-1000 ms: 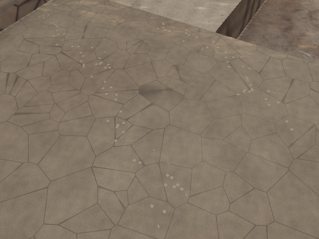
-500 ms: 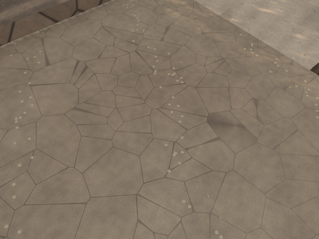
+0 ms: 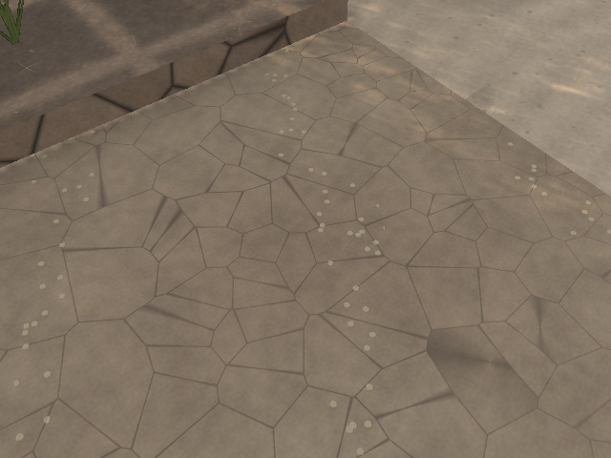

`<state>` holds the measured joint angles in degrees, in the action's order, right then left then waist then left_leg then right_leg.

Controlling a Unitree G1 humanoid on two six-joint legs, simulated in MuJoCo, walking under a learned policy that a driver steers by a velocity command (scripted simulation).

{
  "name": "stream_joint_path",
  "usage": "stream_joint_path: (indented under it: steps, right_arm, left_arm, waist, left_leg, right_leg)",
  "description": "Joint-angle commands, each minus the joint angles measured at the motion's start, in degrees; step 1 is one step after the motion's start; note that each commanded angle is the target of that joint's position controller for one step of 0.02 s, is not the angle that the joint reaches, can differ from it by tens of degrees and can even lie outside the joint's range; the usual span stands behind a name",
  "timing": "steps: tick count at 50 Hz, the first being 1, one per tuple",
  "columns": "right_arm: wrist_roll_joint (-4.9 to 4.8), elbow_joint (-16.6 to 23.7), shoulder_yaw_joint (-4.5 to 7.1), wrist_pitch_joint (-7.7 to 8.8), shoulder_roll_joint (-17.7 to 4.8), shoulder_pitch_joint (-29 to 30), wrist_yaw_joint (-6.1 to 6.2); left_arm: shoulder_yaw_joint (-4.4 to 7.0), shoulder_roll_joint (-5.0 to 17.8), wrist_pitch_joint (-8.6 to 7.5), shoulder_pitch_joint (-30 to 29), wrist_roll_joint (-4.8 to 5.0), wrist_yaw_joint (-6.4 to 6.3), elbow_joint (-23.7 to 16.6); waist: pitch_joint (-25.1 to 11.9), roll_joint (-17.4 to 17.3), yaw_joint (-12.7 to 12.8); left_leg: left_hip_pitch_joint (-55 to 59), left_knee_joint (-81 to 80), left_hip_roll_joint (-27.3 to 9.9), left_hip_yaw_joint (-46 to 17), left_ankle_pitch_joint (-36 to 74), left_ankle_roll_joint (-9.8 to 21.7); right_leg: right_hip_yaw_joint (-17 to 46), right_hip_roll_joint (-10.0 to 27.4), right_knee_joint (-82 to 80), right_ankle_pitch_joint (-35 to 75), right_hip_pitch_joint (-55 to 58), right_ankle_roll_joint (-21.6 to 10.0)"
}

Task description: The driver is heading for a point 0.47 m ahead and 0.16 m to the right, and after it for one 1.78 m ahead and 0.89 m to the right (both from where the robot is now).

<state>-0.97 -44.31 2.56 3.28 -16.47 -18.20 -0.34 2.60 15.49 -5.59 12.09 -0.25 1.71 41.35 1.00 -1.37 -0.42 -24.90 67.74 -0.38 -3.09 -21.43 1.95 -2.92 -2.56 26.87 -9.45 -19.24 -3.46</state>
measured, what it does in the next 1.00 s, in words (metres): walks ahead, turning right: left foot, then right foot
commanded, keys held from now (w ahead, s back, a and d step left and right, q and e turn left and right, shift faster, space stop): w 0.16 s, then w+e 0.48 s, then e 0.36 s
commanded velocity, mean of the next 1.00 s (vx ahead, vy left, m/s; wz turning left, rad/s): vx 0.41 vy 0.00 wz -0.35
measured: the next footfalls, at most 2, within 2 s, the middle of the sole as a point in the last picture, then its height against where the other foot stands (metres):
left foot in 0.36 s outside the picture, level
right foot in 0.84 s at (391, 417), level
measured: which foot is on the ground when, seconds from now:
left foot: up 0.00-0.34, down 0.36-0.86, up 0.88-1.00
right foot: down 0.00-0.38, up 0.40-0.82, down 0.84-1.00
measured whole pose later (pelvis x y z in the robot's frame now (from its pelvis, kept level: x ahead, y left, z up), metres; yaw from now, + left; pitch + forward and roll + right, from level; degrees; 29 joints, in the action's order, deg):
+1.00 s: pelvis +0.47 -0.03 -0.01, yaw -25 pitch +3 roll +1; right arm 0.1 -43.4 3.5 1.9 -17.9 -7.1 1.3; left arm 4.1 17.3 -0.4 9.4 0.0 1.5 35.0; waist 4.7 -0.7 0.2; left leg -28.9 70.0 -2.1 -2.4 -26.9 -2.8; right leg 0.7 -4.2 29.9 -5.6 -26.8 -4.9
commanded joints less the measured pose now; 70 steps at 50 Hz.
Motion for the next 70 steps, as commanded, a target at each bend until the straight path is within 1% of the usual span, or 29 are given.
stream_joint_path:
  steps: [1, 8, 12, 15, 17, 18, 19, 20, 21, 23, 24, 28, 35, 39, 42, 43, 44, 45, 46, 47, 51, 59, 63, 65, 66, 67, 68, 69, 70]
  right_arm:
    - [0.27, 4.27, 1.5, 0.43, -4.54, -0.11, 0.17]
    - [0.8, 6.72, 0.3, 1.21, -1.68, 11.25, -0.16]
    - [0.21, 9.1, 0.42, 2.18, -2.18, 18.43, -1.19]
    - [0.09, 9.47, 1.22, 3.06, -4.34, 17.89, -1.83]
    - [0.3, 7.21, 2.68, 3.45, -6.97, 9.63, -1.43]
    - [1.21, 5.68, 3.88, 3.56, -10.1, 0.91, -0.82]
    - [2.36, 4.95, 5.23, 3.03, -15.62, -6.2, -0.18]
    - [1.78, 4.11, 4.79, 2.43, -13.51, -8.41, -0.35]
    - [1.16, 4.2, 3.59, 2.28, -9.5, -5.59, -0.24]
    - [1.04, 4.29, 2.13, 2.25, -5.37, 1.76, -0.26]
    - [1.35, 4.14, 1.8, 2.53, -4.07, 4.37, -0.33]
    - [1.81, 2.57, 2.66, 3.77, -5.26, 6.98, -0.11]
    - [1.45, 0.25, 3.59, 2.29, -8.55, 5.66, 1.34]
    - [-0.52, -0.21, 4.52, 0.5, -11.18, 5.28, 1.91]
    - [-1.46, 0.32, 4.35, -0.28, -10.01, 5.84, 2.06]
    - [2.07, 1.79, 2.54, -0.05, -4.33, 2.48, 1.61]
    - [2.63, 3.02, 1.27, 0.56, -2.98, -4.21, 0.85]
    - [0.93, 2.4, 2.51, 0.66, -8.71, 0.92, 0.44]
    - [-0.24, 4.02, 2.49, 0.43, -8.76, 5.66, 0.62]
    - [0.55, 3.46, 2.34, -0.09, -7.65, 6.54, 1.46]
    - [1.65, 2.87, 2.52, -2.24, -6.98, 5.06, 2.44]
    - [1.2, 4.49, 1.87, -2.83, -5.51, 11.19, 2.39]
    - [0.82, 5.13, 2.2, -1.57, -6.01, 11.39, 1.54]
    - [0.73, 4.35, 2.64, -0.98, -6.1, 8.17, 0.97]
    - [1.3, 4.07, 3.42, -0.9, -8.33, 6.47, 0.98]
    - [2.48, 4.87, 4.38, -1.39, -13.1, 7.26, 1.38]
    - [4.18, 4.59, 4.71, -1.73, -13.72, 7.36, 1.24]
    - [3.65, 6.33, 3.89, -1.58, -10.45, 10.18, 1.45]
    - [2.82, 6.89, 3.34, -1.72, -7.95, 12.24, 1.81]
  left_arm:
    - [1.38, 6.08, -0.77, 1.52, -0.11, 0.04, -2.24]
    - [2.33, 9.32, -0.25, 5.13, 0.89, -0.93, 0.56]
    - [2.66, 10.31, 0.94, 10.28, 1.72, -1.21, 2.86]
    - [3.14, 11.2, 1.9, 10.2, 1.86, -1.79, 3.3]
    - [2.87, 10.58, 2.32, 9.09, 1.68, -2.02, 3.2]
    - [1.76, 7.7, 2.15, 8.69, 0.94, -1.97, 2.35]
    - [0.01, 1.88, 1.29, 13.99, 0.34, -1.85, 0.59]
    - [-0.01, 2.99, 0.5, 15.32, 1.79, -1.77, 0.48]
    - [1.66, 8.63, 0.51, 10.78, 2.98, -1.83, 0.16]
    - [2.03, 8.4, 1.3, 5.44, 2.08, -1.94, -1.19]
    - [2.3, 7.66, 2.02, 5.79, 1.8, -1.87, -1.23]
    - [2.11, 4.56, 4.23, 5.85, 1.74, -1.78, -2.07]
    - [1.22, 2.23, 3.59, -5.26, 0.77, 0.39, -6.2]
    - [2.46, 4.75, 4.1, -5.63, 0.57, 1.77, -8.63]
    - [5.89, 11.12, 4.39, 9.1, 0.18, 0.75, -5.46]
    - [6.87, 16.95, 4.8, 10.6, 0.24, -0.86, -5.76]
    - [6.44, 20.03, 4.21, 6.23, -0.99, -0.62, -9.48]
    - [5.61, 15.53, 4.12, 6.16, -0.39, 0.2, -10.59]
    - [4.82, 13.13, 3.8, 3.52, 0.12, 0.31, -10.26]
    - [4.36, 11.22, 3.96, 1.12, 0.92, -0.02, -9.86]
    - [4.09, 10.57, 4.68, -3.2, -0.58, -1.31, -11.08]
    - [4.5, 11.24, 6.88, -3.38, 0.26, -3.51, -11.51]
    - [4.5, 10.85, 7.57, -2.58, 0.44, -3.16, -11.58]
    - [4.31, 10.36, 8.04, -3.74, 1.17, -3.25, -11.9]
    - [3.91, 8.97, 8.17, -2.58, 1.36, -3.35, -11.87]
    - [3.15, 5.89, 8.17, -0.38, 1.12, -3.25, -12.3]
    - [4.15, 9.16, 7.44, -1.63, 1.2, -3.06, -13.92]
    - [5.43, 13.12, 7.14, 0.19, 0.53, -2.88, -12.37]
    - [5.89, 13.41, 7.47, 1.17, 0.96, -2.81, -10.6]
  waist:
    - [-1.79, 6.26, -0.33]
    - [0.31, 4.65, 2.69]
    - [1.77, 4.81, 5.11]
    - [1.13, 6.27, 3.17]
    - [-3.38, 6.25, -1.75]
    - [-10.68, 4.22, -5.76]
    - [-20.4, -8.27, -5.63]
    - [-24.65, -16.11, -5.96]
    - [-15.73, -9.27, -6.5]
    - [-5.9, -4.66, -3.58]
    - [-3.47, -6.14, -1.63]
    - [-0.38, -4.07, 1.07]
    - [2.93, -1.28, -1.95]
    - [0.27, -3.69, -0.88]
    - [-7.84, -0.19, 7.17]
    - [-11.89, 13.92, 4.48]
    - [-23.01, 18.97, -0.31]
    - [-26.42, 7.45, 4.79]
    - [-19.0, 6.02, 3.92]
    - [-12.94, 1.87, 2.01]
    - [-9.56, 5.8, -1.77]
    - [-8.39, 8.9, 0.58]
    - [-7.92, 10.92, 1.36]
    - [-7.72, 10.81, -0.89]
    - [-8.02, 8.2, -1.03]
    - [-7.76, -5.08, 1.46]
    - [-5.25, -17.29, 1.47]
    - [-5.01, -11.46, 1.74]
    - [-4.71, -7.59, 2.29]
  left_leg:
    - [-10.83, -2.99, -5.97, -1.44, 4.13, -1.04]
    - [-10.51, -26.8, -5.64, 1.28, 23.63, -2.8]
    - [-8.53, -35.19, -3.13, 1.35, 25.17, -2.75]
    - [-4.96, -39.32, -2.08, 0.45, 19.91, -1.39]
    - [8.3, -42.38, -0.56, 2.27, 17.78, 0.74]
    - [22.98, -39.82, -5.88, -1.81, 19.34, 3.53]
    - [46.0, -39.15, -20.68, -21.14, 16.85, 10.51]
    - [48.31, -47.11, -25.02, -37.51, 5.5, 14.55]
    - [41.63, -49.02, -22.61, -30.97, -0.48, 11.94]
    - [26.97, -52.47, -18.24, -17.96, 4.45, 9.23]
    - [21.63, -54.63, -16.51, -13.48, 7.59, 8.68]
    - [14.81, -59.6, -15.64, -2.64, 18.08, 9.32]
    - [17.49, -57.08, -13.49, 11.67, 33.56, 6.94]
    - [24.15, -48.66, -15.41, 13.12, 46.46, 4.75]
    - [20.1, -23.51, -10.59, 15.52, 47.12, -0.11]
    - [4.14, -4.47, -5.44, 15.49, 7.09, -3.85]
    - [-11.28, 14.11, 4.17, 4.87, -21.79, -6.79]
    - [-12.88, 15.74, 1.19, -3.11, -16.79, -5.72]
    - [-15.34, 12.84, -0.43, -2.13, -11.35, -4.53]
    - [-15.31, 8.19, -2.64, -1.75, -7.35, -4.55]
    - [-5.61, -2.09, -2.39, -1.07, -1.64, -5.16]
    - [-3.48, -19.87, 0.37, -2.93, 5.13, -6.76]
    - [0.51, -29.04, 1.8, -2.85, 2.93, -5.38]
    - [7.32, -40.97, 1.88, -1.57, 8.78, -3.67]
    - [13.24, -45.77, -2.96, -4.4, 12.71, -1.77]
    - [18.32, -49.03, -15.79, -16.18, 18.31, 3.85]
    - [15.14, -51.43, -22.97, -27.51, 26.73, 12.63]
    - [14.85, -50.12, -22.89, -24.44, 28.9, 13.54]
    - [14.95, -48.51, -18.98, -17.81, 28.88, 10.71]
  right_leg:
    - [18.73, 15.35, -16.67, 3.61, 8.84, -10.74]
    - [7.5, 12.29, -18.9, 12.48, 9.15, -8.76]
    - [10.31, 14.01, -16.17, 10.07, 12.72, -8.4]
    - [13.95, 16.11, -11.95, 10.03, 16.19, -6.93]
    - [12.83, 13.52, -3.05, 17.79, 14.62, -4.73]
    - [10.33, 10.11, 9.76, 14.38, 8.02, -2.6]
    - [5.0, 2.4, 31.31, -6.31, -12.58, 1.6]
    - [9.11, 0.76, 42.38, -25.34, -22.49, 2.44]
    - [10.63, 3.98, 47.13, -21.64, -26.84, 2.36]
    - [8.53, 7.97, 44.39, -12.77, -25.2, 2.61]
    - [8.88, 9.52, 42.01, -9.93, -22.5, 2.86]
    - [8.72, 10.75, 38.59, -3.61, -19.89, 4.25]
    - [2.8, 8.5, 15.76, 11.95, -16.81, 3.72]
    - [-0.15, 5.54, 10.24, 5.73, -12.64, 1.07]
    - [-1.6, -0.28, 1.17, 12.71, 8.33, -3.65]
    - [14.67, 12.05, 3.82, 39.91, 22.78, -7.82]
    - [42.36, 25.71, 0.89, 43.94, 35.6, -22.24]
    - [39.08, 23.34, -3.2, 33.7, 33.47, -20.2]
    - [32.09, 20.35, -4.17, 26.13, 27.26, -17.13]
    - [27.4, 17.1, -5.12, 20.9, 19.53, -13.92]
    - [21.55, 12.52, -7.95, 21.26, 3.3, -11.99]
    - [25.8, 9.49, -8.41, -2.78, 0.95, -9.27]
    - [30.47, 9.58, -5.69, 0.27, 3.74, -8.64]
    - [30.99, 7.71, -2.58, 2.58, 3.09, -6.65]
    - [28.95, 5.08, 1.15, -1.93, -0.37, -4.08]
    - [19.38, -1.53, 13.12, -16.6, -8.66, -0.3]
    - [11.1, -6.26, 25.74, -27.23, -16.47, 2.67]
    - [12.5, -2.76, 35.45, -24.39, -16.82, 4.54]
    - [11.69, -2.17, 39.18, -20.77, -16.77, 5.58]
Velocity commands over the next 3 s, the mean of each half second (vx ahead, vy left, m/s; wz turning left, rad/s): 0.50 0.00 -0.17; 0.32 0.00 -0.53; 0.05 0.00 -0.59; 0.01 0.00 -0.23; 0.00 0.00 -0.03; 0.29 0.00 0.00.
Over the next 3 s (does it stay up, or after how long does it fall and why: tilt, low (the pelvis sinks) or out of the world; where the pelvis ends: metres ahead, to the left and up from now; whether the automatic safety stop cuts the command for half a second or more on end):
stays up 0.62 -0.10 0.00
